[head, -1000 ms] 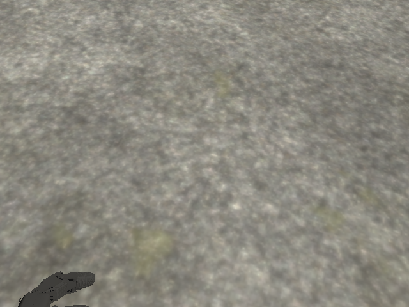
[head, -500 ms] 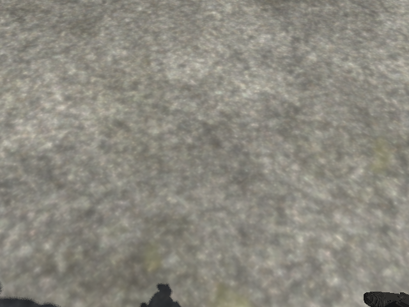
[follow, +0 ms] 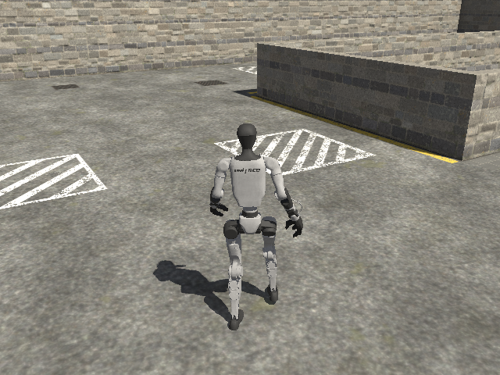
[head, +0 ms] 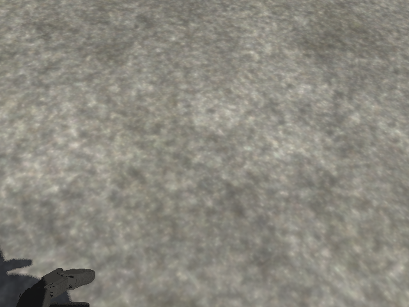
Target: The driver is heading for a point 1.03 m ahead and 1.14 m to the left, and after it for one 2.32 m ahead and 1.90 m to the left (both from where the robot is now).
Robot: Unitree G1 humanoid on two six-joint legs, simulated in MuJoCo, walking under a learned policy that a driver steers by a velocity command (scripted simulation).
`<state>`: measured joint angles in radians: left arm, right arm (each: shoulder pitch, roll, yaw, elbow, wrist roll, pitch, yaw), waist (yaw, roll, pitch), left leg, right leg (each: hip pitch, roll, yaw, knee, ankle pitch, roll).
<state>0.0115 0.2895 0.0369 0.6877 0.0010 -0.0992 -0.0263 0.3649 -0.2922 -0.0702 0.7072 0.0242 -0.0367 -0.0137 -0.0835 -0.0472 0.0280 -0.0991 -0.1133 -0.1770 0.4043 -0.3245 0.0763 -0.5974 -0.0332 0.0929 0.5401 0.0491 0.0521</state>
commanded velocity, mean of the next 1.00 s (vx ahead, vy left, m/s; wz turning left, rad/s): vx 0.23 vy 0.00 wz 0.32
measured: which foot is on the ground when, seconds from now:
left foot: down 0.00-0.10, up 0.12-0.50, down 0.52-0.92, up 0.94-1.00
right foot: up 0.00-0.06, down 0.08-0.54, up 0.56-0.90, down 0.92-1.00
